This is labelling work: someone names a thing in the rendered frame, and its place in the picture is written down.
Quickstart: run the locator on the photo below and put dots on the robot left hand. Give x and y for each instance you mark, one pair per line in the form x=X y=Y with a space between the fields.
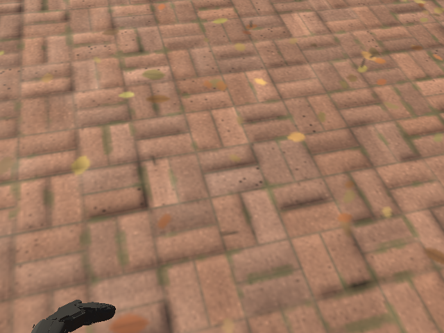
x=74 y=315

